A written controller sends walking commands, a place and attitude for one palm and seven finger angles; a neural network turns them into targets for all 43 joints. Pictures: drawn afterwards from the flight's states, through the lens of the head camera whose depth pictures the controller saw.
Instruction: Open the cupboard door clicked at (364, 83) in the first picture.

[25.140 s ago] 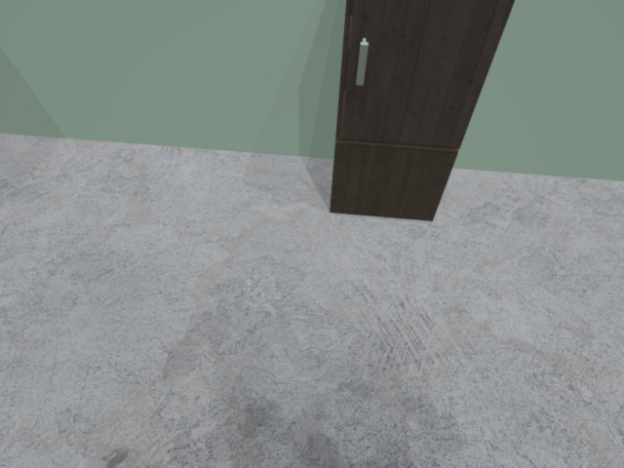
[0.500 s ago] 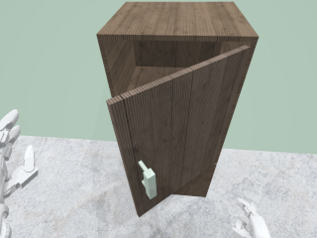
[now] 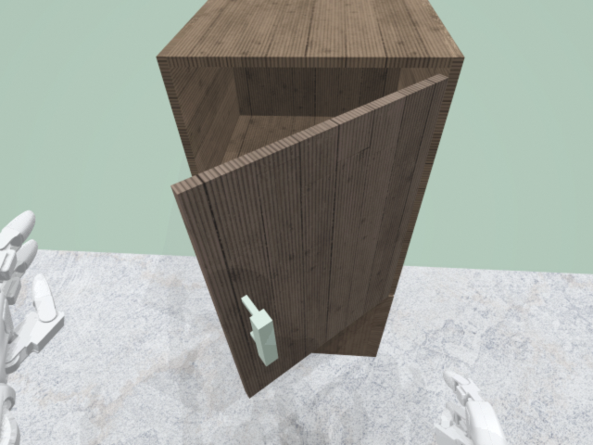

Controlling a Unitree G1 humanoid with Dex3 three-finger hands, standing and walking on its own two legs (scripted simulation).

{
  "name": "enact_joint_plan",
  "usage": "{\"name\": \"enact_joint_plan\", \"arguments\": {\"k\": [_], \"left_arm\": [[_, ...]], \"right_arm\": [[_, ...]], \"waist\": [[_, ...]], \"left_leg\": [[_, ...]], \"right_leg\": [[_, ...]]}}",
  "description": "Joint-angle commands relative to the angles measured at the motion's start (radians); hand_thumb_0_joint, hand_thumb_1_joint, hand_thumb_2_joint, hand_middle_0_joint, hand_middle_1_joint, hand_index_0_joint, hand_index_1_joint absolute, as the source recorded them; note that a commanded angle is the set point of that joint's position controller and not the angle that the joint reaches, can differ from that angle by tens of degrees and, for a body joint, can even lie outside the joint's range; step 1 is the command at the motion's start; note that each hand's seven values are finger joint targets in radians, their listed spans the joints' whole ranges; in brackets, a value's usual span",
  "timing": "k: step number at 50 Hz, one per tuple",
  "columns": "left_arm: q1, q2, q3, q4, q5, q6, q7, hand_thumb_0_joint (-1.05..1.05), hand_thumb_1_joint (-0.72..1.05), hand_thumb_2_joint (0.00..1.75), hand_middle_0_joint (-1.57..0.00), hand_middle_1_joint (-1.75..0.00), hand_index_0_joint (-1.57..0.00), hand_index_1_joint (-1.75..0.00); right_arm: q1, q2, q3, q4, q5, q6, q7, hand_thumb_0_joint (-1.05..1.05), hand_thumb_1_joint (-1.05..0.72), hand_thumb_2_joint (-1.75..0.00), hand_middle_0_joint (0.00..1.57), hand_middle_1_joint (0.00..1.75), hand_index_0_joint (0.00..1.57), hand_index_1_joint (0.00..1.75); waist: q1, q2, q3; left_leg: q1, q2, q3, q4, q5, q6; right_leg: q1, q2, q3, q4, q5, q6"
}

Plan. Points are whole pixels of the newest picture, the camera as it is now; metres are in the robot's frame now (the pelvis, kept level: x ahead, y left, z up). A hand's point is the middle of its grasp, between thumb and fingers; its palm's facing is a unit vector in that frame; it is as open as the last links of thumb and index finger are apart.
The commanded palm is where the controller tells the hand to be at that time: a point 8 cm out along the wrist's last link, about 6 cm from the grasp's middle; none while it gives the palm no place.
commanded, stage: step back with the hand held close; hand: left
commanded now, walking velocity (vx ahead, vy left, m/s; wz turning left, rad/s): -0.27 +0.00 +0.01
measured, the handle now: (258, 329) +0.30 +0.11 -0.05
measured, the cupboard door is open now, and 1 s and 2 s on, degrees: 41 41 41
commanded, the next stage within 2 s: stop stepping back and stand still in 1.08 s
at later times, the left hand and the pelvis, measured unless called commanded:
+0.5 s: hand (18, 365) +0.15 +0.29 +0.15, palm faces +0.36 -0.79 -0.49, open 7.4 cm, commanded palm +0.09 +0.33 +0.17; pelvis -0.06 +0.03 -0.01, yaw -1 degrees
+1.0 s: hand out of the picture +0.02 +0.34 +0.15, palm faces +0.49 -0.76 -0.43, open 7.4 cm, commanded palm -0.06 +0.37 +0.17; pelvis -0.17 +0.06 -0.03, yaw +5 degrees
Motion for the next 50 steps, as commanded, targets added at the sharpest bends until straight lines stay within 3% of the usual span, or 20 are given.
{"name": "enact_joint_plan", "arguments": {"k": [1,3,8,15,19,21,24,29,33,36,38,41,42,44,45,46,47,48,49,50], "left_arm": [[-0.05,0.191,0.096,-0.199,0.011,-0.082,0.017,0.0,0.9,0.9,-0.2,-0.3,-0.2,-0.3],[-0.018,0.203,0.106,-0.236,0.012,-0.086,0.022,0.0,0.9,0.9,-0.2,-0.3,-0.2,-0.3],[0.053,0.272,0.182,-0.322,0.008,-0.086,0.038,0.0,0.9,0.9,-0.2,-0.3,-0.2,-0.3],[0.135,0.254,0.194,-0.299,-0.003,-0.086,0.049,0.0,0.9,0.9,-0.2,-0.3,-0.2,-0.3],[0.127,0.24,0.17,-0.304,0.003,-0.088,0.05,0.0,0.9,0.9,-0.2,-0.3,-0.2,-0.3],[0.101,0.237,0.162,-0.308,0.011,-0.094,0.052,0.0,0.9,0.9,-0.2,-0.3,-0.2,-0.3],[0.059,0.243,0.173,-0.334,0.031,-0.114,0.058,0.0,0.9,0.9,-0.2,-0.3,-0.2,-0.3],[-0.015,0.236,0.194,-0.353,0.063,-0.134,0.061,0.0,0.9,0.9,-0.2,-0.3,-0.2,-0.3],[0.022,0.256,0.224,-0.368,0.052,-0.145,0.056,0.0,0.9,0.9,-0.2,-0.3,-0.2,-0.3],[0.081,0.229,0.189,-0.361,0.015,-0.156,0.055,0.0,0.9,0.9,-0.2,-0.3,-0.2,-0.3],[0.049,0.231,0.174,-0.374,0.012,-0.16,0.058,0.0,0.9,0.9,-0.2,-0.3,-0.2,-0.3],[-0.03,0.238,0.14,-0.381,0.029,-0.16,0.07,0.0,0.9,0.9,-0.2,-0.3,-0.2,-0.3],[-0.039,0.256,0.151,-0.38,0.034,-0.159,0.073,0.0,0.9,0.9,-0.2,-0.3,-0.2,-0.3],[-0.075,0.272,0.162,-0.409,0.033,-0.157,0.072,0.0,0.9,0.9,-0.2,-0.3,-0.2,-0.3],[-0.072,0.276,0.178,-0.419,0.033,-0.158,0.069,0.0,0.9,0.9,-0.2,-0.3,-0.2,-0.3],[-0.089,0.276,0.198,-0.429,0.039,-0.164,0.066,0.0,0.9,0.9,-0.2,-0.3,-0.2,-0.3],[-0.079,0.291,0.237,-0.407,0.046,-0.168,0.066,0.0,0.9,0.9,-0.2,-0.3,-0.2,-0.3],[-0.054,0.315,0.257,-0.381,0.052,-0.171,0.063,0.0,0.9,0.9,-0.2,-0.3,-0.2,-0.3],[-0.056,0.311,0.265,-0.393,0.035,-0.172,0.058,0.0,0.9,0.9,-0.2,-0.3,-0.2,-0.3],[-0.044,0.292,0.243,-0.382,0.021,-0.162,0.051,0.0,0.9,0.9,-0.2,-0.3,-0.2,-0.3]], "right_arm": [[-0.11,-0.128,-0.058,-0.173,-0.005,-0.018,-0.008,0.0,-0.9,-0.9,0.2,0.3,0.2,0.3],[-0.115,-0.131,-0.062,-0.185,-0.005,-0.007,-0.012,0.0,-0.9,-0.9,0.2,0.3,0.2,0.3],[-0.115,-0.124,-0.071,-0.219,0.0,0.028,-0.015,0.0,-0.9,-0.9,0.2,0.3,0.2,0.3],[-0.105,-0.119,-0.079,-0.235,0.004,0.052,-0.014,0.0,-0.9,-0.9,0.2,0.3,0.2,0.3],[-0.099,-0.126,-0.077,-0.234,0.003,0.04,-0.016,0.0,-0.9,-0.9,0.2,0.3,0.2,0.3],[-0.097,-0.134,-0.076,-0.235,0.001,0.031,-0.016,0.0,-0.9,-0.9,0.2,0.3,0.2,0.3],[-0.097,-0.142,-0.074,-0.241,-0.003,0.011,-0.023,0.0,-0.9,-0.9,0.2,0.3,0.2,0.3],[-0.09,-0.146,-0.08,-0.241,-0.013,-0.021,-0.028,0.0,-0.9,-0.9,0.2,0.3,0.2,0.3],[-0.084,-0.138,-0.088,-0.233,-0.015,-0.047,-0.017,0.0,-0.9,-0.9,0.2,0.3,0.2,0.3],[-0.065,-0.112,-0.084,-0.208,-0.01,-0.054,-0.001,0.0,-0.9,-0.9,0.2,0.3,0.2,0.3],[-0.044,-0.115,-0.096,-0.179,-0.008,-0.052,0.003,0.0,-0.9,-0.9,0.2,0.3,0.2,0.3],[-0.043,-0.109,-0.092,-0.154,-0.011,-0.051,0.003,0.0,-0.9,-0.9,0.2,0.3,0.2,0.3],[-0.051,-0.102,-0.088,-0.154,-0.013,-0.052,-0.001,0.0,-0.9,-0.9,0.2,0.3,0.2,0.3],[-0.076,-0.119,-0.085,-0.162,-0.012,-0.053,-0.013,0.0,-0.9,-0.9,0.2,0.3,0.2,0.3],[-0.094,-0.128,-0.083,-0.175,-0.012,-0.057,-0.018,0.0,-0.9,-0.9,0.2,0.3,0.2,0.3],[-0.115,-0.135,-0.085,-0.188,-0.014,-0.071,-0.017,0.0,-0.9,-0.9,0.2,0.3,0.2,0.3],[-0.122,-0.128,-0.091,-0.182,-0.024,-0.085,-0.015,0.0,-0.9,-0.9,0.2,0.3,0.2,0.3],[-0.13,-0.126,-0.092,-0.178,-0.03,-0.087,-0.01,0.0,-0.9,-0.9,0.2,0.3,0.2,0.3],[-0.114,-0.111,-0.099,-0.173,-0.034,-0.085,0.003,0.0,-0.9,-0.9,0.2,0.3,0.2,0.3],[-0.127,-0.113,-0.104,-0.167,-0.03,-0.086,0.015,0.0,-0.9,-0.9,0.2,0.3,0.2,0.3]], "waist": [[-0.04,-0.044,-0.077],[-0.034,0.002,-0.129],[-0.032,-0.044,-0.219],[-0.043,-0.035,-0.195],[-0.045,-0.022,-0.146],[-0.048,0.0,-0.098],[-0.048,0.033,-0.049],[-0.039,0.106,-0.031],[-0.04,0.065,-0.071],[-0.063,-0.077,-0.09],[-0.07,-0.162,-0.134],[-0.088,-0.184,-0.101],[-0.088,-0.172,-0.091],[-0.08,-0.023,-0.078],[-0.067,0.102,-0.083],[-0.055,0.222,-0.101],[-0.042,0.252,-0.128],[-0.035,0.231,-0.123],[-0.029,0.163,-0.138],[-0.02,0.103,-0.145]], "left_leg": [[0.098,0.05,-0.066,-0.029,0.202,0.008],[0.106,0.063,-0.064,-0.035,0.309,0.01],[0.082,0.082,-0.069,-0.014,0.455,0.008],[-0.02,0.093,-0.081,-0.017,0.37,0.004],[-0.097,0.105,-0.112,-0.065,0.225,0.013],[-0.182,0.115,-0.135,-0.106,0.037,0.026],[-0.379,0.135,-0.186,-0.189,-0.294,0.056],[-0.626,0.215,-0.274,-0.315,-0.569,0.092],[-0.541,0.206,-0.259,-0.249,-0.502,0.087],[-0.201,0.096,-0.146,-0.064,-0.211,0.011],[-0.045,0.052,-0.085,0.103,-0.141,-0.018],[0.044,0.016,-0.073,0.241,-0.099,-0.033],[0.039,0.018,-0.071,0.2,-0.072,-0.031],[-0.019,0.088,-0.162,-0.005,-0.013,-0.008],[-0.127,0.173,-0.247,-0.161,-0.1,0.014],[-0.318,0.294,-0.385,-0.35,-0.38,0.065],[-0.473,0.368,-0.442,-0.457,-0.579,0.097],[-0.58,0.384,-0.433,-0.495,-0.629,0.076],[-0.547,0.367,-0.355,-0.476,-0.545,0.04],[-0.473,0.328,-0.271,-0.437,-0.477,-0.033]], "right_leg": [[-0.128,-0.137,0.149,-0.065,0.352,0.033],[-0.089,-0.132,0.122,-0.017,0.425,0.042],[-0.029,-0.123,0.114,0.06,0.545,0.037],[-0.045,-0.117,0.139,0.082,0.482,0.033],[-0.062,-0.092,0.131,0.08,0.325,0.037],[-0.063,-0.079,0.133,0.075,0.195,0.039],[0.025,-0.058,0.133,0.113,0.054,0.043],[0.179,0.007,0.061,0.328,-0.004,0.055],[0.112,0.01,0.094,0.316,-0.029,0.039],[-0.199,-0.073,0.222,0.073,0.028,-0.02],[-0.344,-0.147,0.306,-0.022,-0.033,-0.046],[-0.485,-0.227,0.35,-0.094,-0.021,-0.067],[-0.483,-0.21,0.317,-0.07,0.021,-0.048],[-0.422,-0.085,0.192,0.062,0.023,0.017],[-0.315,0.002,0.107,0.203,-0.048,0.05],[-0.134,0.07,0.058,0.464,-0.18,0.065],[-0.011,0.097,0.065,0.733,-0.238,0.057],[0.052,0.114,0.066,0.888,-0.236,0.055],[0.028,0.112,0.048,0.939,-0.258,0.045],[-0.025,0.109,0.028,0.936,-0.268,0.042]]}}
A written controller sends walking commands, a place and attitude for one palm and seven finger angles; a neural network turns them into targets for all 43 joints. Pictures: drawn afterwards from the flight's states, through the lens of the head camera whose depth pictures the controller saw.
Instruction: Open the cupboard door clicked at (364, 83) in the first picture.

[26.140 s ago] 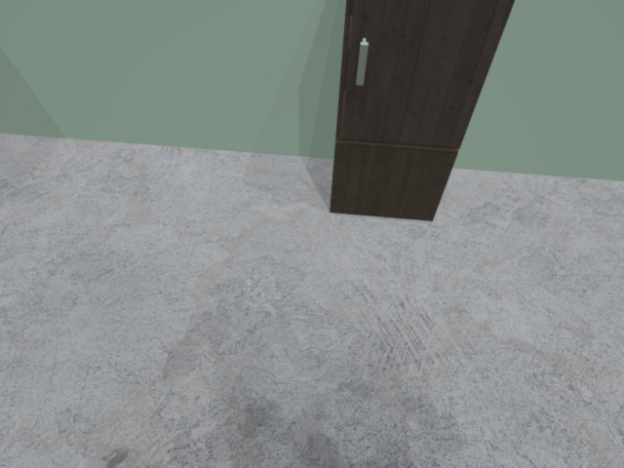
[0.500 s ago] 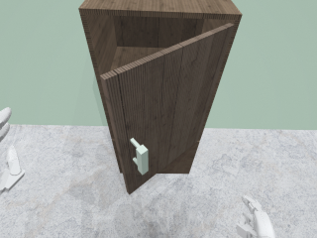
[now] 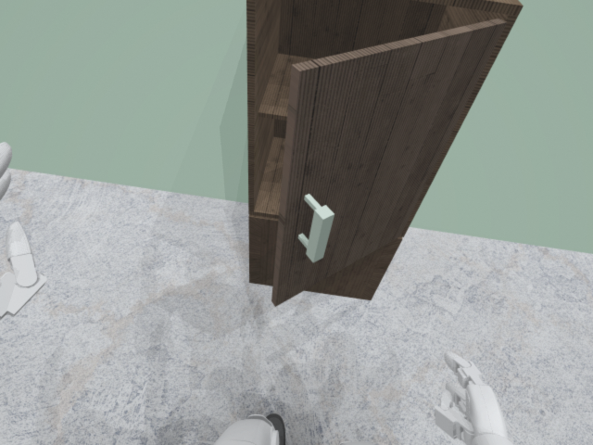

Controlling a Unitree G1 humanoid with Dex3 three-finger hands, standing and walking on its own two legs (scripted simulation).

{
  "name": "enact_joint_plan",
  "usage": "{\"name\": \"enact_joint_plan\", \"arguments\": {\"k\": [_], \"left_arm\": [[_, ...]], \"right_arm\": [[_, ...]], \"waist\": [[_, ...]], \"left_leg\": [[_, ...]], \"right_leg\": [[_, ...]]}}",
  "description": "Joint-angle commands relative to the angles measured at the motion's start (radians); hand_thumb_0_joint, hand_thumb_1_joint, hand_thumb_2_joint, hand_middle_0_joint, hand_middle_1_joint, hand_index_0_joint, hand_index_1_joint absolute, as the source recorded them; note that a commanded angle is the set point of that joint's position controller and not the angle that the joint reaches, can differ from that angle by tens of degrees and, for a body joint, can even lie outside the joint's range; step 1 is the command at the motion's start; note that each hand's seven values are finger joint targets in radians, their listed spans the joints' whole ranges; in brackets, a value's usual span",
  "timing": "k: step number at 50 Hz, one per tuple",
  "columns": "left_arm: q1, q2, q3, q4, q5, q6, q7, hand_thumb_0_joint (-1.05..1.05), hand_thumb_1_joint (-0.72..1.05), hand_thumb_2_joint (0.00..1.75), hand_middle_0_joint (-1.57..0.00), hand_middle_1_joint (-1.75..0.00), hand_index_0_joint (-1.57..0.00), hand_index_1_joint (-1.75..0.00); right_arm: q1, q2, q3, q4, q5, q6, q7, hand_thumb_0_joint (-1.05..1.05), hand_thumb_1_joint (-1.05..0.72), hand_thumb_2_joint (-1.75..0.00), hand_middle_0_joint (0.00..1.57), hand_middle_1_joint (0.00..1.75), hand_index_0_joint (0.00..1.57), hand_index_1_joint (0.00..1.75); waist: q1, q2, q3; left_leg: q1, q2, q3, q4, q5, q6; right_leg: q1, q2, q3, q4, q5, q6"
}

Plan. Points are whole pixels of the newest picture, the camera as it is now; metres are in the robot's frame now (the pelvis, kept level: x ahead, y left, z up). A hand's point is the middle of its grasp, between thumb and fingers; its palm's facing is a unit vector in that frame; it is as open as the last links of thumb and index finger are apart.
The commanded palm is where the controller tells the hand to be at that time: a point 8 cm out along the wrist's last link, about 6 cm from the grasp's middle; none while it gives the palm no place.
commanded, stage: step back with the hand held close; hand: left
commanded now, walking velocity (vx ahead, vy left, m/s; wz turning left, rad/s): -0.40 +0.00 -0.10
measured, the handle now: (312, 227) +0.47 +0.00 -0.02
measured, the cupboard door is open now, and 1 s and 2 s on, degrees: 41 41 41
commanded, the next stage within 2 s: stop stepping back and stand still in 0.08 s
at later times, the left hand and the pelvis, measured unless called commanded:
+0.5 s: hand out of the picture +0.07 +0.32 +0.21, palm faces +0.31 -0.90 -0.30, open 7.4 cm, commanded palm -0.02 +0.36 +0.20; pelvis -0.20 +0.08 +0.02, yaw -7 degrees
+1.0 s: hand out of the picture -0.10 +0.38 +0.18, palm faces +0.31 -0.88 -0.35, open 7.4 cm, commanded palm -0.17 +0.44 +0.20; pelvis -0.34 +0.16 +0.01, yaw -6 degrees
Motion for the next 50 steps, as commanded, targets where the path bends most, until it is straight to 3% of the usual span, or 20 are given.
{"name": "enact_joint_plan", "arguments": {"k": [1,5,9,10,12,13,14,15,17,20,23,29,31,32,34,36,39,44,47,50], "left_arm": [[-0.014,0.183,0.158,-0.245,-0.039,-0.054,0.023,0.0,0.9,0.9,-0.2,-0.3,-0.2,-0.3],[0.021,0.167,0.12,-0.266,-0.074,-0.03,0.027,0.0,0.9,0.9,-0.2,-0.3,-0.2,-0.3],[0.011,0.219,0.157,-0.328,-0.085,-0.056,0.04,0.0,0.9,0.9,-0.2,-0.3,-0.2,-0.3],[-0.02,0.218,0.133,-0.317,-0.055,-0.094,0.046,0.0,0.9,0.9,-0.2,-0.3,-0.2,-0.3],[-0.117,0.313,0.224,-0.362,-0.065,-0.085,0.029,0.0,0.9,0.9,-0.2,-0.3,-0.2,-0.3],[-0.245,0.359,0.215,-0.377,-0.043,-0.072,0.022,0.0,0.9,0.9,-0.2,-0.3,-0.2,-0.3],[-0.353,0.122,0.004,-0.282,-0.043,-0.062,0.004,0.0,0.9,0.9,-0.2,-0.3,-0.2,-0.3],[-0.337,0.174,0.069,-0.264,-0.035,-0.012,0.014,0.0,0.9,0.9,-0.2,-0.3,-0.2,-0.3],[-0.336,0.187,0.068,-0.237,-0.033,0.018,0.022,0.0,0.9,0.9,-0.2,-0.3,-0.2,-0.3],[-0.311,0.19,0.078,-0.226,-0.025,-0.02,0.015,0.0,0.9,0.9,-0.2,-0.3,-0.2,-0.3],[0.009,0.182,0.115,-0.373,-0.042,-0.006,-0.003,0.0,0.9,0.9,-0.2,-0.3,-0.2,-0.3],[0.323,0.25,0.217,-0.387,-0.039,0.002,0.018,0.0,0.9,0.9,-0.2,-0.3,-0.2,-0.3],[0.22,0.294,0.249,-0.344,-0.041,0.034,0.033,0.0,0.9,0.9,-0.2,-0.3,-0.2,-0.3],[0.103,0.266,0.216,-0.315,-0.014,0.028,0.027,0.0,0.9,0.9,-0.2,-0.3,-0.2,-0.3],[-0.132,0.423,0.326,-0.259,-0.04,0.013,0.013,0.0,0.9,0.9,-0.2,-0.3,-0.2,-0.3],[-0.25,0.328,0.269,0.063,-0.03,-0.003,0.016,0.0,0.9,0.9,-0.2,-0.3,-0.2,-0.3],[-0.216,0.16,0.059,0.044,-0.013,-0.016,0.006,0.0,0.9,0.9,-0.2,-0.3,-0.2,-0.3],[-0.219,0.073,-0.063,-0.141,-0.008,-0.021,0.039,0.0,0.9,0.9,-0.2,-0.3,-0.2,-0.3],[-0.182,0.209,0.084,-0.323,-0.009,-0.067,0.056,0.0,0.9,0.9,-0.2,-0.3,-0.2,-0.3],[-0.001,0.268,0.188,-0.365,-0.018,-0.081,0.036,0.0,0.9,0.9,-0.2,-0.3,-0.2,-0.3]], "right_arm": [[-0.108,-0.138,-0.063,-0.149,0.001,-0.063,0.025,0.0,-0.9,-0.9,0.2,0.3,0.2,0.3],[-0.108,-0.104,-0.047,-0.13,0.017,-0.07,0.034,0.0,-0.9,-0.9,0.2,0.3,0.2,0.3],[-0.083,-0.089,-0.054,-0.088,0.018,-0.076,0.056,0.0,-0.9,-0.9,0.2,0.3,0.2,0.3],[-0.073,-0.114,-0.059,-0.045,0.044,-0.085,0.057,0.0,-0.9,-0.9,0.2,0.3,0.2,0.3],[-0.048,-0.119,-0.041,-0.049,0.023,-0.093,0.074,0.0,-0.9,-0.9,0.2,0.3,0.2,0.3],[-0.057,-0.111,0.009,-0.071,-0.012,-0.092,0.091,0.0,-0.9,-0.9,0.2,0.3,0.2,0.3],[-0.016,-0.081,-0.004,-0.051,0.016,-0.064,0.035,0.0,-0.9,-0.9,0.2,0.3,0.2,0.3],[-0.038,-0.134,-0.038,-0.08,0.033,-0.084,0.004,0.0,-0.9,-0.9,0.2,0.3,0.2,0.3],[-0.023,-0.154,-0.024,-0.094,0.007,-0.099,0.001,0.0,-0.9,-0.9,0.2,0.3,0.2,0.3],[-0.089,-0.119,-0.007,-0.1,-0.001,-0.121,0.035,0.0,-0.9,-0.9,0.2,0.3,0.2,0.3],[-0.106,-0.122,-0.034,-0.138,-0.003,-0.094,0.052,0.0,-0.9,-0.9,0.2,0.3,0.2,0.3],[-0.04,-0.047,-0.034,-0.153,-0.036,-0.037,0.03,0.0,-0.9,-0.9,0.2,0.3,0.2,0.3],[-0.034,-0.042,-0.023,-0.13,0.003,-0.022,0.004,0.0,-0.9,-0.9,0.2,0.3,0.2,0.3],[-0.053,-0.069,-0.036,-0.123,0.029,-0.027,-0.021,0.0,-0.9,-0.9,0.2,0.3,0.2,0.3],[-0.026,-0.15,-0.061,-0.06,0.006,-0.05,-0.01,0.0,-0.9,-0.9,0.2,0.3,0.2,0.3],[-0.025,-0.076,-0.026,-0.112,-0.009,-0.043,-0.002,0.0,-0.9,-0.9,0.2,0.3,0.2,0.3],[-0.089,-0.12,-0.041,-0.072,0.008,-0.055,-0.052,0.0,-0.9,-0.9,0.2,0.3,0.2,0.3],[0.006,-0.091,0.0,-0.09,-0.013,-0.089,-0.053,0.0,-0.9,-0.9,0.2,0.3,0.2,0.3],[0.034,-0.129,-0.028,-0.145,-0.012,-0.076,-0.038,0.0,-0.9,-0.9,0.2,0.3,0.2,0.3],[0.0,-0.102,-0.035,-0.127,-0.008,-0.061,-0.006,0.0,-0.9,-0.9,0.2,0.3,0.2,0.3]], "waist": [[0.036,0.128,-0.23],[0.035,0.151,-0.31],[0.089,0.011,-0.377],[0.062,-0.412,-0.173],[-0.015,-0.266,-0.054],[-0.051,-0.177,-0.11],[-0.058,-0.113,-0.135],[-0.069,-0.001,-0.126],[-0.048,0.53,-0.179],[-0.018,0.158,-0.044],[0.03,0.227,-0.171],[0.052,0.204,-0.297],[0.062,-0.152,-0.259],[0.022,-0.436,-0.079],[-0.069,-0.277,-0.016],[-0.105,-0.2,-0.066],[-0.008,0.041,0.086],[-0.033,-0.186,-0.071],[-0.04,0.222,-0.094],[-0.036,0.204,-0.072]], "left_leg": [[-0.099,0.272,-0.209,-0.474,-0.662,-0.161],[0.144,0.218,-0.071,-0.472,-0.511,-0.181],[0.378,0.014,0.164,0.134,-0.178,-0.433],[0.387,0.028,-0.132,0.75,-0.388,-0.334],[-0.043,0.033,-0.284,0.951,-0.487,-0.215],[0.095,0.155,-0.274,0.608,-0.455,-0.194],[0.145,0.021,-0.092,0.298,-0.333,-0.186],[0.428,-0.041,-0.092,0.165,-0.182,-0.17],[0.396,0.316,-0.543,-0.192,0.103,-0.024],[0.036,0.278,-0.607,-0.48,-0.851,-0.152],[0.008,0.152,-0.257,-0.528,-0.81,-0.343],[-0.162,0.152,0.055,-0.422,-0.525,-0.228],[-0.073,0.038,0.221,0.299,-0.433,-0.274],[-0.189,-0.013,0.038,0.894,-0.524,-0.232],[-0.324,0.056,-0.236,1.246,-0.407,-0.175],[-0.129,0.115,-0.106,0.922,-0.265,-0.186],[-0.109,0.079,-0.035,0.62,-0.439,-0.136],[0.249,-0.013,0.096,-0.083,-0.452,-0.128],[0.541,0.42,-0.584,-0.337,-0.405,0.037],[0.408,0.417,-0.446,-0.321,-0.228,0.071]], "right_leg": [[0.245,0.034,-0.085,0.329,-0.105,-0.02],[0.215,0.013,-0.188,0.045,-0.183,-0.049],[0.12,-0.172,-0.105,-0.699,-0.281,-0.2],[-0.337,-0.506,0.375,-0.82,-0.118,-0.305],[-0.208,-0.54,0.287,-0.737,0.108,-0.326],[-0.148,-0.554,0.369,-0.589,0.261,-0.165],[0.099,-0.304,0.009,-0.421,0.448,-0.131],[-0.086,-0.24,0.05,-0.298,0.521,-0.086],[-0.072,-0.073,-0.022,0.227,-0.188,0.008],[-0.039,-0.061,0.016,0.312,-0.098,-0.019],[0.116,0.02,-0.149,0.283,0.013,-0.029],[0.526,0.015,-0.282,-0.03,-0.129,-0.074],[0.307,-0.171,-0.107,-0.496,-0.282,-0.178],[-0.051,-0.369,0.128,-0.659,-0.1,-0.274],[-0.347,-0.607,0.519,-0.843,-0.39,-0.345],[-0.334,-0.464,0.246,-0.858,-0.604,-0.113],[-0.219,-0.432,0.367,-0.77,-0.509,-0.221],[0.055,-0.274,0.035,-0.558,-0.242,-0.142],[-0.358,-0.117,-0.124,0.087,-0.154,-0.021],[-0.365,-0.196,-0.021,0.208,-0.003,-0.016]]}}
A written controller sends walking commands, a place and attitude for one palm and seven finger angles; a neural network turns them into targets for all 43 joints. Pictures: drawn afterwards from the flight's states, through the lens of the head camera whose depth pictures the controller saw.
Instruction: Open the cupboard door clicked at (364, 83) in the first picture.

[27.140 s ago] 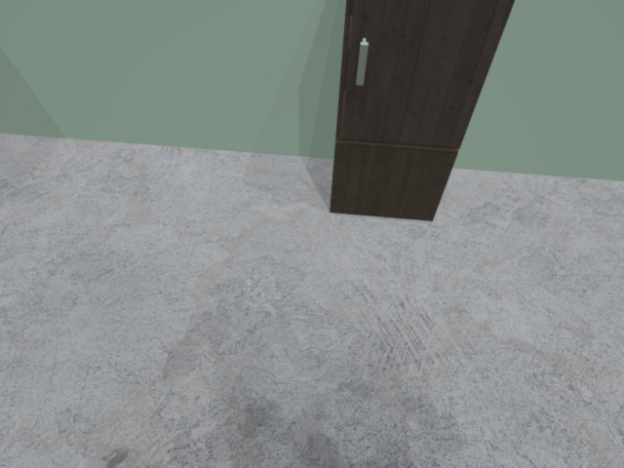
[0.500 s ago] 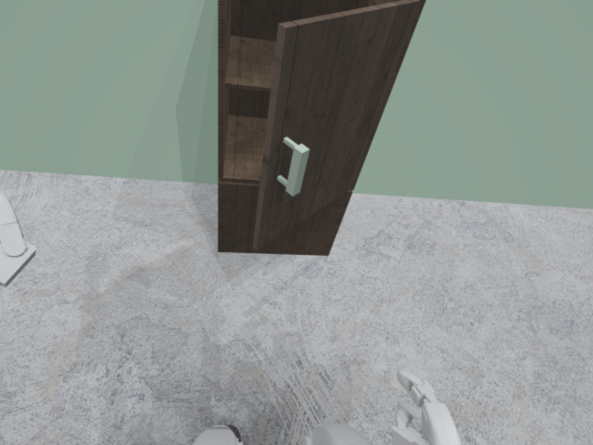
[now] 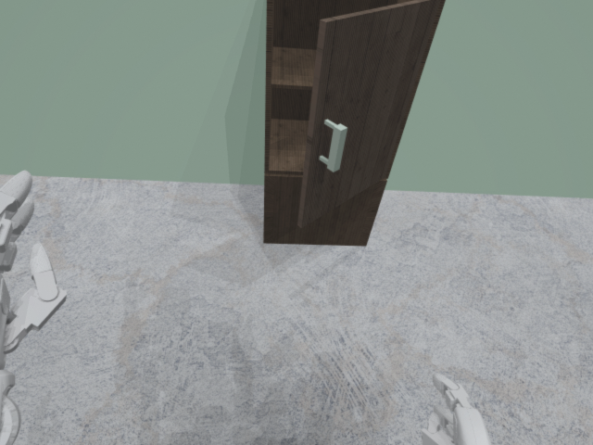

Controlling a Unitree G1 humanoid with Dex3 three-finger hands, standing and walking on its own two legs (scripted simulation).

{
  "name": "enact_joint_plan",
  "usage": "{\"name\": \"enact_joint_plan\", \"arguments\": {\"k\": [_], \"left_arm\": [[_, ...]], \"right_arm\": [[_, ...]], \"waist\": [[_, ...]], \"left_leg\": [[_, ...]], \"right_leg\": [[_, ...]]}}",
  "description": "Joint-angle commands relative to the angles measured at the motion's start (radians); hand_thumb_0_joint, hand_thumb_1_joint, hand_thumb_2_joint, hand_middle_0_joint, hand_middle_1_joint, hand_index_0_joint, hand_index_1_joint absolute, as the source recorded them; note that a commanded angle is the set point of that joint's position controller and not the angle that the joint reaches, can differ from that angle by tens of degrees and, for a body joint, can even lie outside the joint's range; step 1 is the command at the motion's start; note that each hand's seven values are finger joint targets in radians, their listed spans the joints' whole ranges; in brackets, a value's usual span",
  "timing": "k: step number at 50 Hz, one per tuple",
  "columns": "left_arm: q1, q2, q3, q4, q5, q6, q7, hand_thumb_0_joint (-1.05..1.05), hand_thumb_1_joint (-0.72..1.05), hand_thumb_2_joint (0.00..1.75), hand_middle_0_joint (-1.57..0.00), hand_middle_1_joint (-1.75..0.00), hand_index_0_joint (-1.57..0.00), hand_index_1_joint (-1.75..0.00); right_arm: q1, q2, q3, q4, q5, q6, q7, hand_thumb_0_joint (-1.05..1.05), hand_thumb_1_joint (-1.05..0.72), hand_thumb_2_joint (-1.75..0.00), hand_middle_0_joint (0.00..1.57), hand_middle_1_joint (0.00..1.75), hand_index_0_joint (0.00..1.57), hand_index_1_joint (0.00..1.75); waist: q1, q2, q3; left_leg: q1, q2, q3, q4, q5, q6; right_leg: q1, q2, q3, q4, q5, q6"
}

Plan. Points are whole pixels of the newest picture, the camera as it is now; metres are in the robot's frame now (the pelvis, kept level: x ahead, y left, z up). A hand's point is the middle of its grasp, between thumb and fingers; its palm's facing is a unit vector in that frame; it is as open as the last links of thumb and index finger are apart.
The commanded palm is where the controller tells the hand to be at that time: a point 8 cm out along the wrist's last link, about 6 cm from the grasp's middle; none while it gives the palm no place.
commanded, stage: stop stepping back and stand still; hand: left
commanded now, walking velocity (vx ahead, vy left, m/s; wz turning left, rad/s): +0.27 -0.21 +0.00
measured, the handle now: (331, 145) +0.82 -0.07 -0.03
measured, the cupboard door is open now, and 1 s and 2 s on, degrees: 41 41 41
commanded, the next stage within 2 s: let the arm hang, fingers relaxed in 0.96 s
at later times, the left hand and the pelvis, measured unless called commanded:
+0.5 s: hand (136, 264) +0.25 +0.18 +0.18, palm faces +0.32 -0.78 -0.55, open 7.4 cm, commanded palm +0.18 +0.25 +0.19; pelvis +0.03 -0.04 +0.00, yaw -2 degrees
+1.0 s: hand (131, 236) +0.28 +0.20 +0.19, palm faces +0.37 -0.75 -0.55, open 7.4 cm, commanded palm +0.22 +0.24 +0.19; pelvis +0.07 -0.05 +0.01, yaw -3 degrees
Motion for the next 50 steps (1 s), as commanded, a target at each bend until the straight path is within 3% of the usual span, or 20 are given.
{"name": "enact_joint_plan", "arguments": {"k": [1,4,10,11,12,13,14,15,20,23,24,26,28,32,35,37,40,43,45,50], "left_arm": [[0.0,0.31,0.26,-0.415,0.001,-0.109,0.018,0.0,0.9,0.9,-0.2,-0.3,-0.2,-0.3],[0.024,0.255,0.237,-0.367,-0.001,-0.11,0.018,0.0,0.9,0.9,-0.2,-0.3,-0.2,-0.3],[0.039,0.17,0.182,-0.032,-0.004,-0.057,0.021,0.0,0.9,0.9,-0.2,-0.3,-0.2,-0.3],[0.022,0.176,0.174,-0.022,0.0,-0.05,0.024,0.0,0.9,0.9,-0.2,-0.3,-0.2,-0.3],[0.012,0.18,0.166,-0.027,0.006,-0.042,0.026,0.0,0.9,0.9,-0.2,-0.3,-0.2,-0.3],[0.033,0.218,0.182,-0.032,0.01,-0.028,0.033,0.0,0.9,0.9,-0.2,-0.3,-0.2,-0.3],[-0.003,0.246,0.185,-0.088,0.004,-0.039,0.032,0.0,0.9,0.9,-0.2,-0.3,-0.2,-0.3],[-0.032,0.246,0.193,-0.128,0.007,-0.062,0.035,0.0,0.9,0.9,-0.2,-0.3,-0.2,-0.3],[0.045,0.31,0.295,-0.39,0.004,-0.127,0.058,0.0,0.9,0.9,-0.2,-0.3,-0.2,-0.3],[0.135,0.293,0.32,-0.371,-0.016,-0.123,0.075,0.0,0.9,0.9,-0.2,-0.3,-0.2,-0.3],[0.167,0.26,0.306,-0.349,-0.024,-0.125,0.074,0.0,0.9,0.9,-0.2,-0.3,-0.2,-0.3],[0.209,0.236,0.304,-0.275,-0.026,-0.125,0.064,0.0,0.9,0.9,-0.2,-0.3,-0.2,-0.3],[0.226,0.209,0.294,-0.11,-0.022,-0.105,0.046,0.0,0.9,0.9,-0.2,-0.3,-0.2,-0.3],[0.122,0.177,0.206,-0.065,-0.008,-0.097,0.025,0.0,0.9,0.9,-0.2,-0.3,-0.2,-0.3],[0.127,0.157,0.146,-0.131,-0.018,-0.071,0.017,0.0,0.9,0.9,-0.2,-0.3,-0.2,-0.3],[0.099,0.201,0.17,-0.207,-0.013,-0.068,0.025,0.0,0.9,0.9,-0.2,-0.3,-0.2,-0.3],[0.075,0.258,0.223,-0.327,-0.016,-0.08,0.04,0.0,0.9,0.9,-0.2,-0.3,-0.2,-0.3],[0.08,0.29,0.261,-0.356,-0.022,-0.076,0.051,0.0,0.9,0.9,-0.2,-0.3,-0.2,-0.3],[0.121,0.252,0.246,-0.277,-0.018,-0.067,0.048,0.0,0.9,0.9,-0.2,-0.3,-0.2,-0.3],[0.142,0.171,0.181,-0.098,-0.023,-0.044,0.029,0.0,0.9,0.9,-0.2,-0.3,-0.2,-0.3]], "right_arm": [[-0.085,-0.15,-0.065,-0.125,0.001,-0.039,0.03,0.0,-0.9,-0.9,0.2,0.3,0.2,0.3],[-0.081,-0.148,-0.067,-0.116,-0.001,-0.052,0.035,0.0,-0.9,-0.9,0.2,0.3,0.2,0.3],[-0.051,-0.176,-0.079,-0.096,0.011,-0.024,0.014,0.0,-0.9,-0.9,0.2,0.3,0.2,0.3],[-0.059,-0.172,-0.076,-0.091,0.011,-0.018,0.013,0.0,-0.9,-0.9,0.2,0.3,0.2,0.3],[-0.057,-0.158,-0.078,-0.085,0.021,-0.014,0.015,0.0,-0.9,-0.9,0.2,0.3,0.2,0.3],[-0.078,-0.127,-0.069,-0.106,0.031,-0.014,0.018,0.0,-0.9,-0.9,0.2,0.3,0.2,0.3],[-0.12,-0.158,-0.074,-0.11,0.026,-0.025,0.02,0.0,-0.9,-0.9,0.2,0.3,0.2,0.3],[-0.102,-0.154,-0.07,-0.08,0.016,-0.034,0.028,0.0,-0.9,-0.9,0.2,0.3,0.2,0.3],[-0.153,-0.134,-0.064,-0.134,0.024,-0.019,0.023,0.0,-0.9,-0.9,0.2,0.3,0.2,0.3],[-0.119,-0.135,-0.073,-0.13,0.02,-0.021,0.012,0.0,-0.9,-0.9,0.2,0.3,0.2,0.3],[-0.106,-0.142,-0.077,-0.132,0.021,-0.019,0.012,0.0,-0.9,-0.9,0.2,0.3,0.2,0.3],[-0.101,-0.176,-0.092,-0.145,0.025,-0.014,0.019,0.0,-0.9,-0.9,0.2,0.3,0.2,0.3],[-0.093,-0.16,-0.088,-0.122,0.024,-0.021,0.027,0.0,-0.9,-0.9,0.2,0.3,0.2,0.3],[-0.068,-0.178,-0.078,-0.111,0.035,-0.023,0.033,0.0,-0.9,-0.9,0.2,0.3,0.2,0.3],[-0.069,-0.169,-0.08,-0.129,0.041,-0.011,0.043,0.0,-0.9,-0.9,0.2,0.3,0.2,0.3],[-0.096,-0.159,-0.068,-0.143,0.036,-0.006,0.04,0.0,-0.9,-0.9,0.2,0.3,0.2,0.3],[-0.116,-0.142,-0.049,-0.158,0.03,-0.009,0.027,0.0,-0.9,-0.9,0.2,0.3,0.2,0.3],[-0.119,-0.162,-0.058,-0.159,0.024,-0.004,0.011,0.0,-0.9,-0.9,0.2,0.3,0.2,0.3],[-0.108,-0.145,-0.049,-0.155,0.026,0.01,0.01,0.0,-0.9,-0.9,0.2,0.3,0.2,0.3],[-0.086,-0.157,-0.059,-0.132,0.035,0.023,0.023,0.0,-0.9,-0.9,0.2,0.3,0.2,0.3]], "waist": [[0.003,0.385,0.058],[0.021,0.459,0.058],[0.02,0.24,0.06],[0.026,0.167,0.042],[0.026,0.0,0.011],[0.031,-0.225,-0.037],[0.037,-0.195,-0.027],[0.019,-0.097,-0.07],[0.027,-0.071,-0.113],[0.009,0.055,-0.128],[0.011,0.123,-0.113],[0.036,0.339,-0.092],[0.025,0.372,-0.006],[0.013,0.221,-0.013],[-0.001,-0.015,-0.114],[0.014,-0.057,-0.131],[0.028,0.035,-0.135],[0.029,0.151,-0.156],[0.027,0.228,-0.13],[0.012,0.09,-0.091]], "left_leg": [[0.066,0.328,-0.319,-0.365,0.085,0.238],[-0.087,0.236,-0.078,-0.364,-0.054,0.16],[-0.242,0.192,-0.023,-0.208,-0.188,0.151],[-0.281,0.158,-0.01,-0.071,-0.147,0.135],[-0.305,0.081,0.031,0.165,-0.103,0.11],[-0.435,-0.039,0.033,0.439,-0.162,0.076],[-0.487,-0.054,-0.051,0.604,-0.223,0.055],[-0.455,-0.019,-0.094,0.634,-0.176,0.042],[-0.21,0.002,-0.048,0.242,-0.047,0.043],[0.003,-0.057,0.026,-0.078,0.184,0.037],[0.061,-0.04,-0.02,-0.144,0.275,0.04],[0.106,0.174,-0.265,-0.177,0.501,0.137],[-0.015,0.196,-0.26,-0.22,0.543,0.159],[-0.07,0.119,-0.12,-0.12,0.487,0.098],[-0.071,0.013,-0.026,0.037,0.361,0.042],[-0.155,-0.032,-0.023,0.077,0.094,0.039],[-0.143,-0.033,-0.038,-0.026,0.074,0.049],[0.097,0.031,-0.076,-0.11,0.534,0.062],[0.117,0.063,-0.094,-0.103,0.651,0.076],[0.023,0.04,-0.056,-0.077,0.509,0.045]], "right_leg": [[-0.261,-0.061,0.058,0.193,0.104,0.024],[-0.022,-0.044,-0.036,-0.035,0.149,0.026],[0.284,0.048,-0.152,-0.297,0.076,0.036],[0.363,0.046,-0.116,-0.374,0.041,0.023],[0.402,-0.034,0.032,-0.495,0.047,-0.021],[0.467,-0.245,0.392,-0.6,0.222,-0.115],[0.444,-0.365,0.514,-0.62,0.479,-0.162],[0.431,-0.371,0.449,-0.598,0.537,-0.169],[0.375,-0.259,0.159,-0.472,0.707,-0.137],[0.33,-0.185,0.088,-0.434,0.549,-0.072],[0.299,-0.145,0.071,-0.38,0.467,-0.037],[0.14,-0.025,0.021,-0.262,0.118,0.033],[0.158,-0.001,-0.002,-0.255,-0.008,0.034],[0.296,-0.012,0.012,-0.463,0.333,0.033],[0.372,-0.141,0.176,-0.5,0.77,-0.015],[0.451,-0.205,0.218,-0.499,0.94,-0.043],[0.478,-0.204,0.178,-0.478,0.872,-0.05],[0.349,-0.095,0.078,-0.434,0.666,0.012],[0.311,-0.047,0.051,-0.447,0.593,0.026],[0.351,-0.067,0.078,-0.52,0.656,0.018]]}}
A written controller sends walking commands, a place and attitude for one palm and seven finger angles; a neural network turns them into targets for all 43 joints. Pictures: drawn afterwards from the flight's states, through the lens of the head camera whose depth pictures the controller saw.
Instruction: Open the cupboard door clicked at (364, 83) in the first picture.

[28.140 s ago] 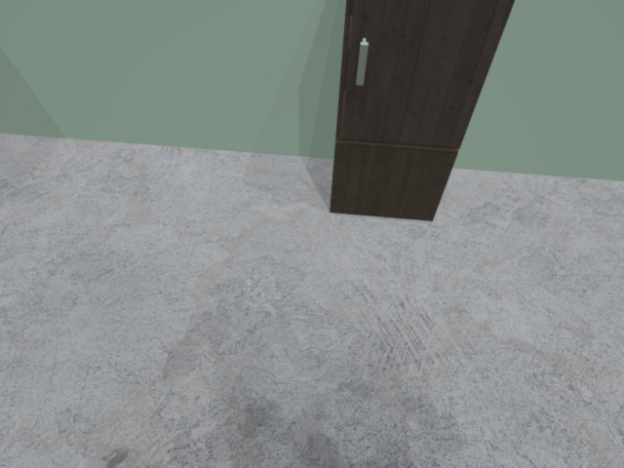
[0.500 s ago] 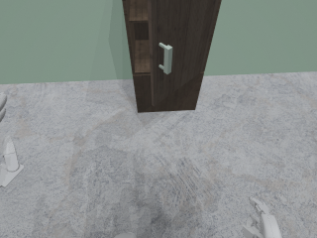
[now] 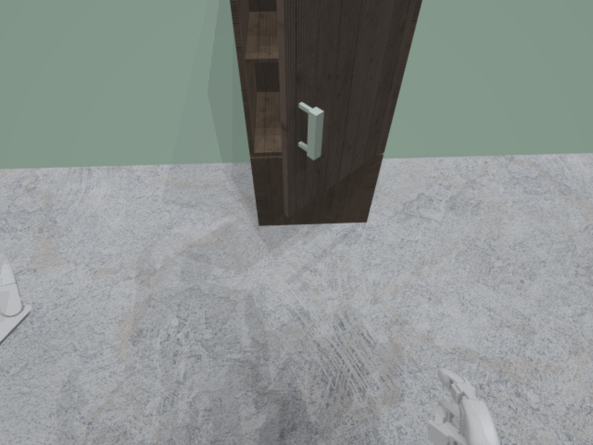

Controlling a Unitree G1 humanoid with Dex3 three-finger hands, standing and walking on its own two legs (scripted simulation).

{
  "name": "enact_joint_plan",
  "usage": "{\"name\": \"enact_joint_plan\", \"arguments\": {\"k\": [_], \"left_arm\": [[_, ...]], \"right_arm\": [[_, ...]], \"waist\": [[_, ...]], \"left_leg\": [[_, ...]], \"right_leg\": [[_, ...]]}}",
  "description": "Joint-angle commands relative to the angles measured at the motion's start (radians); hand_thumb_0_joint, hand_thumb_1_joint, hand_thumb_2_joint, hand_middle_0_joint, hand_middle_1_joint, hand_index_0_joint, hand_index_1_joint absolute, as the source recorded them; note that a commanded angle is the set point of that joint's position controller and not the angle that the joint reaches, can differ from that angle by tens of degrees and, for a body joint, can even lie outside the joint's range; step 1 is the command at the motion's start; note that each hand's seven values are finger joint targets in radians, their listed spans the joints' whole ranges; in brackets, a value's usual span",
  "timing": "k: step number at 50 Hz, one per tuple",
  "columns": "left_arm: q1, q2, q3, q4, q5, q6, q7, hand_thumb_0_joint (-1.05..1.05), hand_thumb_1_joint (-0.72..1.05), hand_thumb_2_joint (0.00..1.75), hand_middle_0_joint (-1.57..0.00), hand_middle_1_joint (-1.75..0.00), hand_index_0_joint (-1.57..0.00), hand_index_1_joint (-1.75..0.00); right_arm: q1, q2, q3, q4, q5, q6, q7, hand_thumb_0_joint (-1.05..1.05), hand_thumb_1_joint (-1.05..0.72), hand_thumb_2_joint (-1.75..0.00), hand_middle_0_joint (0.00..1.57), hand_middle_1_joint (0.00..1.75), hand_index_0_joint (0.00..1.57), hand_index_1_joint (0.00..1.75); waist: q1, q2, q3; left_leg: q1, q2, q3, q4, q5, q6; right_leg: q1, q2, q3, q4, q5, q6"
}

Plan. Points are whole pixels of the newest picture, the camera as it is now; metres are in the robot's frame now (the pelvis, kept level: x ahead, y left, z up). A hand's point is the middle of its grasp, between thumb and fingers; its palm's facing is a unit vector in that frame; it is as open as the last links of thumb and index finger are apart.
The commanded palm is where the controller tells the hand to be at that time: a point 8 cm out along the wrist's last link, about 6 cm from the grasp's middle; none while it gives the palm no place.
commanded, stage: let the arm hang, fingers relaxed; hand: left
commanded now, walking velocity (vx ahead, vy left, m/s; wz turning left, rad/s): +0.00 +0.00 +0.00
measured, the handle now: (308, 130) +0.76 +0.02 -0.04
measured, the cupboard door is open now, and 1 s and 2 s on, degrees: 41 41 41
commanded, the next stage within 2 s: look to check the result in 1.16 s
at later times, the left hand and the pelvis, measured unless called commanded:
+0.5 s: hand out of the picture -0.03 +0.21 -0.18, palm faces +0.05 -0.98 -0.19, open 7.0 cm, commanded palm none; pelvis -0.04 +0.02 +0.00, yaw +2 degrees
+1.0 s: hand out of the picture -0.05 +0.20 -0.17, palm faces +0.03 -0.99 -0.15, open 7.4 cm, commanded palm none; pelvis -0.04 +0.04 +0.00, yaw +0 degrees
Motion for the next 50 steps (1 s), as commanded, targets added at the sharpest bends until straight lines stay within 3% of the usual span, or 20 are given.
{"name": "enact_joint_plan", "arguments": {"k": [1,2,3,4,6,7,8,10,11,12,16,17,18,20,21,22,28,31,40,50], "left_arm": [[0.034,0.106,0.08,-0.042,-0.015,-0.025,0.015,0.0,0.9,0.9,-0.2,-0.3,-0.2,-0.3],[0.043,0.1,0.071,-0.037,-0.016,-0.02,0.012,0.0,0.9,0.9,-0.2,-0.3,-0.2,-0.3],[-0.116,-0.026,-0.366,0.624,0.057,0.103,-0.113,0.0,0.9,0.9,-0.2,-0.3,-0.2,-0.3],[-0.134,-0.035,-0.329,0.659,0.064,0.166,-0.145,0.0,0.9,0.9,-0.2,-0.3,-0.2,-0.3],[-0.158,-0.07,-0.332,0.711,0.066,0.186,-0.155,0.0,0.9,0.9,-0.2,-0.3,-0.2,-0.3],[-0.196,-0.064,-0.343,0.765,0.067,0.185,-0.158,0.0,0.9,0.9,-0.2,-0.3,-0.2,-0.3],[-0.226,-0.05,-0.352,0.819,0.069,0.182,-0.158,0.0,0.9,0.9,-0.2,-0.3,-0.2,-0.3],[-0.278,-0.038,-0.366,0.936,0.068,0.18,-0.155,0.0,0.9,0.9,-0.2,-0.3,-0.2,-0.3],[-0.304,-0.038,-0.375,0.997,0.065,0.183,-0.151,0.0,0.9,0.9,-0.2,-0.3,-0.2,-0.3],[-0.325,-0.047,-0.386,1.053,0.062,0.188,-0.147,0.0,0.9,0.9,-0.2,-0.3,-0.2,-0.3],[-0.311,-0.077,-0.414,1.252,0.047,0.202,-0.136,0.0,0.9,0.9,-0.2,-0.3,-0.2,-0.3],[-0.293,-0.082,-0.416,1.3,0.046,0.202,-0.135,0.0,0.9,0.9,-0.2,-0.3,-0.2,-0.3],[-0.282,-0.077,-0.417,1.341,0.046,0.2,-0.135,0.0,0.9,0.9,-0.2,-0.3,-0.2,-0.3],[-0.268,-0.124,-0.402,1.397,0.047,0.2,-0.133,0.0,0.9,0.9,-0.2,-0.3,-0.2,-0.3],[-0.271,-0.118,-0.409,1.424,0.044,0.201,-0.134,0.0,0.9,0.9,-0.2,-0.3,-0.2,-0.3],[-0.271,-0.12,-0.412,1.45,0.042,0.201,-0.136,0.0,0.9,0.9,-0.2,-0.3,-0.2,-0.3],[-0.264,-0.144,-0.422,1.557,0.043,0.203,-0.137,0.0,0.9,0.9,-0.2,-0.3,-0.2,-0.3],[-0.243,-0.161,-0.429,1.594,0.044,0.201,-0.134,0.0,0.9,0.9,-0.2,-0.3,-0.2,-0.3],[-0.21,-0.187,-0.434,1.645,0.045,0.197,-0.126,0.0,0.9,0.9,-0.2,-0.3,-0.2,-0.3],[-0.203,-0.211,-0.431,1.66,0.045,0.192,-0.123,0.0,0.9,0.9,-0.2,-0.3,-0.2,-0.3]], "right_arm": [[-0.044,-0.127,-0.048,-0.132,0.001,-0.04,0.001,0.0,-0.9,-0.9,0.2,0.3,0.2,0.3],[-0.048,-0.128,-0.049,-0.131,0.0,-0.038,0.002,0.0,-0.9,-0.9,0.2,0.3,0.2,0.3],[-0.112,-0.231,-0.079,0.081,-0.005,-0.105,0.087,0.0,-0.9,-0.9,0.2,0.3,0.2,0.3],[-0.034,-0.275,-0.089,0.096,-0.016,-0.055,0.086,0.0,-0.9,-0.9,0.2,0.3,0.2,0.3],[-0.027,-0.229,-0.066,0.095,-0.028,-0.019,0.08,0.0,-0.9,-0.9,0.2,0.3,0.2,0.3],[-0.039,-0.224,-0.05,0.095,-0.036,-0.007,0.08,0.0,-0.9,-0.9,0.2,0.3,0.2,0.3],[-0.042,-0.215,-0.043,0.098,-0.041,0.001,0.081,0.0,-0.9,-0.9,0.2,0.3,0.2,0.3],[-0.031,-0.201,-0.035,0.122,-0.048,0.018,0.077,0.0,-0.9,-0.9,0.2,0.3,0.2,0.3],[-0.02,-0.195,-0.034,0.141,-0.05,0.029,0.076,0.0,-0.9,-0.9,0.2,0.3,0.2,0.3],[-0.008,-0.186,-0.03,0.164,-0.052,0.038,0.075,0.0,-0.9,-0.9,0.2,0.3,0.2,0.3],[-0.01,-0.167,-0.006,0.248,-0.054,0.051,0.068,0.0,-0.9,-0.9,0.2,0.3,0.2,0.3],[-0.014,-0.157,-0.004,0.27,-0.05,0.053,0.064,0.0,-0.9,-0.9,0.2,0.3,0.2,0.3],[-0.008,-0.154,-0.002,0.286,-0.046,0.055,0.062,0.0,-0.9,-0.9,0.2,0.3,0.2,0.3],[0.018,-0.121,-0.008,0.319,-0.051,0.061,0.055,0.0,-0.9,-0.9,0.2,0.3,0.2,0.3],[0.031,-0.119,-0.007,0.338,-0.05,0.064,0.053,0.0,-0.9,-0.9,0.2,0.3,0.2,0.3],[0.043,-0.118,-0.007,0.355,-0.049,0.067,0.052,0.0,-0.9,-0.9,0.2,0.3,0.2,0.3],[0.117,-0.115,-0.017,0.421,-0.042,0.069,0.043,0.0,-0.9,-0.9,0.2,0.3,0.2,0.3],[0.136,-0.102,-0.016,0.452,-0.043,0.068,0.042,0.0,-0.9,-0.9,0.2,0.3,0.2,0.3],[0.155,-0.059,-0.012,0.508,-0.042,0.063,0.041,0.0,-0.9,-0.9,0.2,0.3,0.2,0.3],[0.158,-0.04,-0.01,0.524,-0.043,0.053,0.037,0.0,-0.9,-0.9,0.2,0.3,0.2,0.3]], "waist": [[-0.02,-0.029,-0.165],[-0.019,-0.036,-0.171],[-0.059,-0.043,-0.123],[-0.033,-0.01,-0.169],[-0.017,0.007,-0.148],[-0.004,-0.047,-0.12],[0.001,-0.125,-0.123],[-0.012,-0.243,-0.135],[-0.019,-0.265,-0.134],[-0.026,-0.232,-0.13],[-0.007,0.096,-0.101],[0.0,0.136,-0.087],[0.003,0.137,-0.083],[-0.003,0.183,-0.074],[-0.005,0.201,-0.07],[-0.007,0.194,-0.061],[-0.014,0.01,-0.001],[-0.016,-0.049,0.012],[-0.016,-0.046,0.037],[-0.013,0.018,0.034]], "left_leg": [[0.057,0.058,-0.034,-0.01,0.4,0.018],[0.057,0.056,-0.03,-0.015,0.366,0.019],[0.02,0.072,-0.051,0.087,0.405,0.015],[0.004,0.088,-0.075,0.05,0.379,0.034],[-0.088,0.111,-0.12,0.001,0.252,0.071],[-0.145,0.108,-0.148,-0.022,0.208,0.084],[-0.143,0.093,-0.151,-0.016,0.207,0.075],[-0.068,0.043,-0.107,0.038,0.2,0.052],[-0.031,0.023,-0.087,0.053,0.199,0.042],[-0.002,0.018,-0.08,0.042,0.216,0.035],[-0.009,0.055,-0.129,-0.079,0.266,0.05],[-0.021,0.054,-0.131,-0.096,0.225,0.051],[-0.025,0.05,-0.131,-0.099,0.192,0.047],[-0.032,0.042,-0.127,-0.116,0.088,0.04],[-0.034,0.04,-0.127,-0.126,0.057,0.038],[-0.036,0.041,-0.13,-0.139,0.02,0.037],[-0.031,0.061,-0.157,-0.2,-0.063,0.048],[-0.004,0.057,-0.141,-0.2,-0.045,0.05],[0.014,0.052,-0.125,-0.214,-0.022,0.051],[0.011,0.05,-0.118,-0.225,0.004,0.048]], "right_leg": [[0.052,-0.102,0.104,-0.077,0.528,0.034],[0.045,-0.106,0.108,-0.085,0.508,0.034],[-0.094,-0.152,0.043,0.035,0.459,0.005],[-0.093,-0.158,0.094,0.035,0.383,0.001],[-0.097,-0.118,0.057,0.065,0.207,0.017],[-0.077,-0.104,0.062,0.058,0.168,0.018],[-0.054,-0.113,0.08,0.036,0.178,0.011],[-0.076,-0.174,0.135,-0.015,0.258,-0.019],[-0.094,-0.194,0.146,-0.026,0.293,-0.034],[-0.101,-0.195,0.144,-0.024,0.307,-0.038],[-0.024,-0.123,0.105,-0.021,0.154,0.011],[-0.008,-0.121,0.109,-0.045,0.126,0.011],[0.009,-0.122,0.11,-0.069,0.115,0.006],[0.011,-0.127,0.107,-0.102,0.081,-0.007],[0.013,-0.125,0.107,-0.108,0.074,-0.011],[0.01,-0.124,0.102,-0.118,0.056,-0.013],[-0.027,-0.112,0.079,-0.147,0.006,-0.007],[-0.057,-0.117,0.083,-0.155,0.003,-0.003],[-0.09,-0.121,0.091,-0.15,0.007,0.005],[-0.063,-0.121,0.09,-0.14,0.062,0.008]]}}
